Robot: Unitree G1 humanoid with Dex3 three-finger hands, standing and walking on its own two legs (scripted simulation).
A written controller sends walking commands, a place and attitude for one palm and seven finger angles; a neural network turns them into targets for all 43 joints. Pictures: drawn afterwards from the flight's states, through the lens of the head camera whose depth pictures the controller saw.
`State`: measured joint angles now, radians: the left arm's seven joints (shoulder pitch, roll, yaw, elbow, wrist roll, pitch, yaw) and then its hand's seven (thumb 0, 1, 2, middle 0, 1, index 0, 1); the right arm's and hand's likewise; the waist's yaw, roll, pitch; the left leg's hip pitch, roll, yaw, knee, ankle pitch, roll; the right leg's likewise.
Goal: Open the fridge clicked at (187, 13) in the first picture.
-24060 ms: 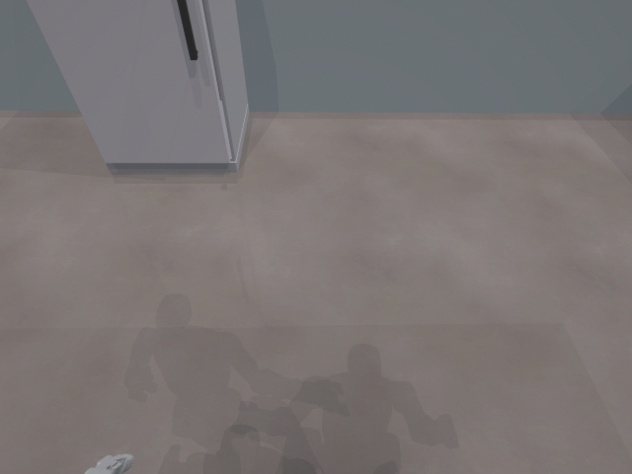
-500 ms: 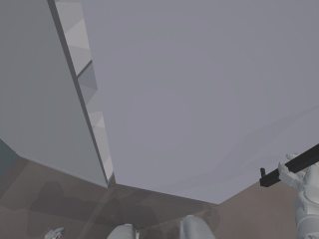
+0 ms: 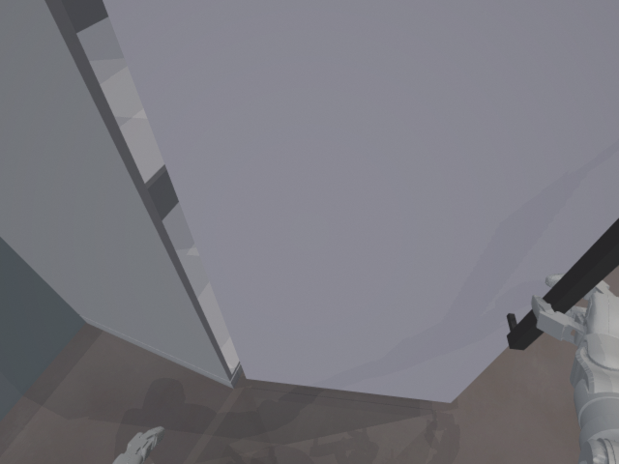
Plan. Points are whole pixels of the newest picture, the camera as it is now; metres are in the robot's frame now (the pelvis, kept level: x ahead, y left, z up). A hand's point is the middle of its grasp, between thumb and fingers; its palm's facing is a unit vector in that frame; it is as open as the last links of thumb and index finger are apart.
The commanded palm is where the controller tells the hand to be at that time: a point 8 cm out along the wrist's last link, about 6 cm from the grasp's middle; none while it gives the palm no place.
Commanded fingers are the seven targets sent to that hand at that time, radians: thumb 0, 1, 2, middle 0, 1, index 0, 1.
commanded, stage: stop walking and hold the door back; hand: right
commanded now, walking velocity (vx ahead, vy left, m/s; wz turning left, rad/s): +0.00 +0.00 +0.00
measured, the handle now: (591, 250) +0.38 -0.32 +0.09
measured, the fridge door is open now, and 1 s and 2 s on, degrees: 74 74 74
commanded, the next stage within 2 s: loosen the grip on the handle in 0.28 s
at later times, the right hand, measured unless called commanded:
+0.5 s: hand (552, 314) +0.34 -0.31 -0.01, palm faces +0.34 +0.90 -0.29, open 6.8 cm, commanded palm +0.30 -0.34 +0.01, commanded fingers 0.00 -0.05 -0.49 0.45 1.40 0.45 1.40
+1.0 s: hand (553, 325) +0.34 -0.32 -0.03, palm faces +0.38 +0.87 -0.32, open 14.1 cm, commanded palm +0.30 -0.35 +0.00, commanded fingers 0.00 0.55 -0.20 0.25 1.15 0.25 1.15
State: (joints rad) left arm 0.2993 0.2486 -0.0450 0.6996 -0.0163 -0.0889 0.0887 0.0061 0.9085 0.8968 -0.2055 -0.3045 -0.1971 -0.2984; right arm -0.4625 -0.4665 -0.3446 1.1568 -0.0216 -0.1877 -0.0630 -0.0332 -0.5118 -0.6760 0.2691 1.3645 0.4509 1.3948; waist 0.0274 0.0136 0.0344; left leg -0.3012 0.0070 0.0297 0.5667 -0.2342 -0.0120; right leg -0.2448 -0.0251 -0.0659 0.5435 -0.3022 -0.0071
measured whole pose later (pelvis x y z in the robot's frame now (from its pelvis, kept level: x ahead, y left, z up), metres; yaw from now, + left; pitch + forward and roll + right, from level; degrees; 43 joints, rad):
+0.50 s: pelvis -0.01 -0.01 -0.01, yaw -1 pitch +5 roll +0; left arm 0.31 0.28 0.02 0.68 0.00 -0.09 0.05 0.01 0.91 0.90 -0.21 -0.30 -0.20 -0.30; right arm -0.45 -0.47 -0.41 1.02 -0.09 -0.12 0.00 -0.03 -0.46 -0.67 0.29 1.39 0.45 1.40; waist 0.05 0.05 -0.03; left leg -0.43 0.02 0.03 0.60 -0.26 0.00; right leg -0.39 -0.01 -0.07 0.60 -0.29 -0.02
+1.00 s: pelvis -0.01 +0.00 -0.03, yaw -2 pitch +12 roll +1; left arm 0.32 0.25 -0.01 0.64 -0.01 -0.06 0.06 0.01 0.91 0.90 -0.21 -0.30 -0.20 -0.30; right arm -0.36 -0.46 -0.39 0.83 -0.03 -0.10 -0.02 -0.01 0.51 -0.21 0.30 1.20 0.31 1.21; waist 0.04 0.00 -0.08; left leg -0.63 0.01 0.07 0.77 -0.34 0.01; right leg -0.62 -0.03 -0.02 0.81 -0.39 -0.01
